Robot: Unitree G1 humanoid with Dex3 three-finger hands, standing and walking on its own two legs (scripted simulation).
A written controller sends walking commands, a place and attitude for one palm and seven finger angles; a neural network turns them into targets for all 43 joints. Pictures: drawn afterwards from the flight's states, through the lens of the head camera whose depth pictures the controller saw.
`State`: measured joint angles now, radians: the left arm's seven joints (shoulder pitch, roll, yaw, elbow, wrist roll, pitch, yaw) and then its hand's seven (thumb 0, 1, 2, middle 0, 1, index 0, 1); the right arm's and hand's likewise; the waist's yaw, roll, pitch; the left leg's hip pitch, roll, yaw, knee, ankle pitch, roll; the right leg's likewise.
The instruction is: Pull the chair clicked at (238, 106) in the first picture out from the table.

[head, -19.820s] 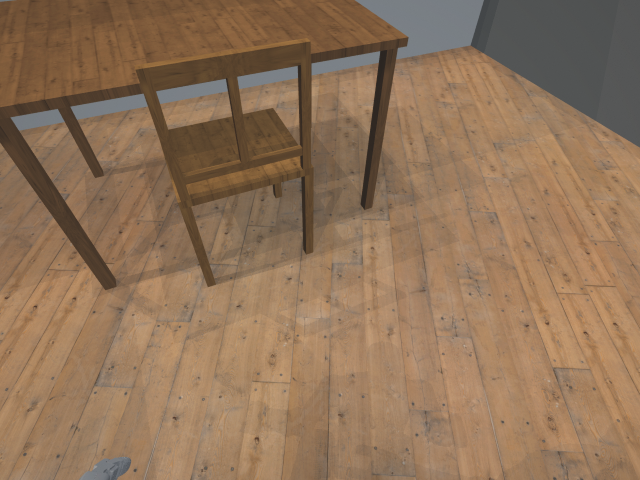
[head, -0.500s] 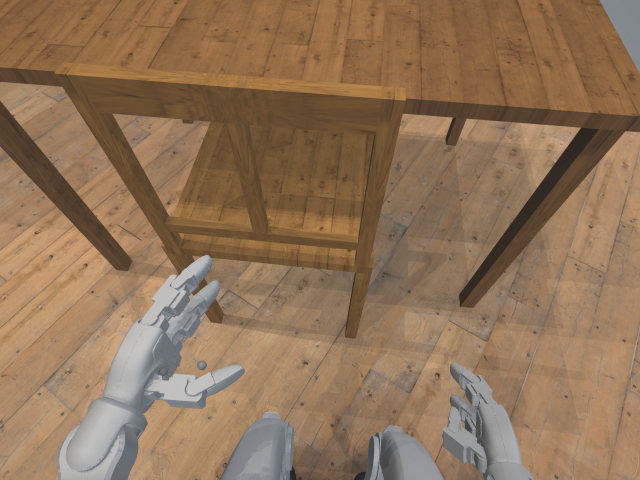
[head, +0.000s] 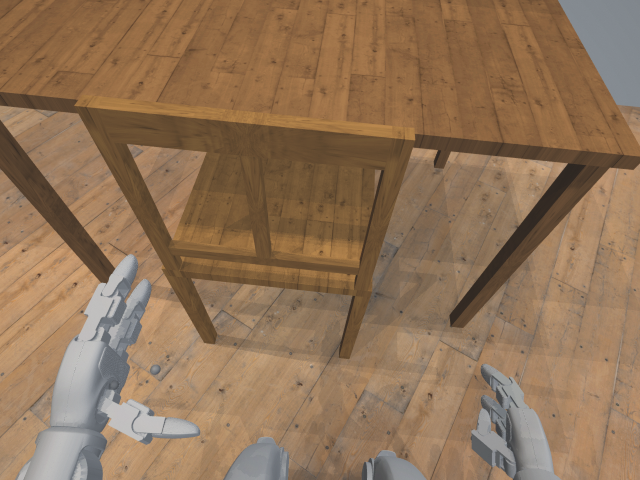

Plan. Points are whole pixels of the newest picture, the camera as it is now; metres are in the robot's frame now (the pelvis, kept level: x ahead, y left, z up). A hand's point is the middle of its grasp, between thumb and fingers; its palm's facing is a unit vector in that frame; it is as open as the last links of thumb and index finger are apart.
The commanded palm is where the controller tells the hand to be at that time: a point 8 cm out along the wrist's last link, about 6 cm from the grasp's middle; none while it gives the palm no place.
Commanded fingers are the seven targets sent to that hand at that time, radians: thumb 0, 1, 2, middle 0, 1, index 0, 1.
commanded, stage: raise the hand toward the chair's back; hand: left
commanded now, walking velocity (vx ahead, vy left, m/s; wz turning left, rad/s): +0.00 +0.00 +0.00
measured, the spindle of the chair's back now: (258, 210) +0.51 +0.13 -0.03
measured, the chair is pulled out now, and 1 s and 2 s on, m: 0.00 0.00 0.00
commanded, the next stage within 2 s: aim the fingers beside a spindle in 0.84 s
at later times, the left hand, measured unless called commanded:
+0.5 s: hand (153, 352) +0.25 +0.20 +0.04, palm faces -0.07 -1.00 -0.04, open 16.9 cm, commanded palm +0.23 +0.26 +0.05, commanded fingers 0.00 -0.50 0.30 -0.06 -0.08 -0.06 -0.08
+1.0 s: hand (154, 349) +0.25 +0.20 +0.05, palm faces -0.01 -1.00 -0.06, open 16.9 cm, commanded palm +0.23 +0.25 +0.05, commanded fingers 0.00 -0.50 0.30 -0.06 -0.08 -0.06 -0.08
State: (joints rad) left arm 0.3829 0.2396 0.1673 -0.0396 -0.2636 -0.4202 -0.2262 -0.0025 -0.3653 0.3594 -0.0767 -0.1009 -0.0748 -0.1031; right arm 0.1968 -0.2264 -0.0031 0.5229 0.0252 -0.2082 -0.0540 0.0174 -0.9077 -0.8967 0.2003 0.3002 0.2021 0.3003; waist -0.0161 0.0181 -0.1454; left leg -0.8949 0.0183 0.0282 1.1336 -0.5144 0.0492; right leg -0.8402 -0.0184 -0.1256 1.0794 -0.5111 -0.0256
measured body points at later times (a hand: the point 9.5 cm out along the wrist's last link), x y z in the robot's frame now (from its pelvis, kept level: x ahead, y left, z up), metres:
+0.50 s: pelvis +0.01 +0.00 +0.01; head +0.08 +0.01 +0.45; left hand +0.25 +0.26 +0.04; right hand +0.17 -0.25 -0.07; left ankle +0.02 +0.08 -0.66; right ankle +0.01 -0.11 -0.66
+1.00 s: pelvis +0.01 -0.01 +0.01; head +0.08 +0.00 +0.45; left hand +0.24 +0.25 +0.06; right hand +0.18 -0.25 -0.07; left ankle +0.02 +0.08 -0.66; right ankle +0.01 -0.11 -0.66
